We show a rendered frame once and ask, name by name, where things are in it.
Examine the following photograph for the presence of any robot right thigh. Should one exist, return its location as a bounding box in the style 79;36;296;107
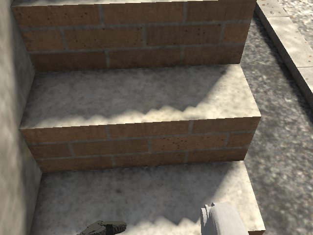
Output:
200;203;249;235

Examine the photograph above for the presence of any robot left hand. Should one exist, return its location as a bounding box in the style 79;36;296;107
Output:
76;220;127;235

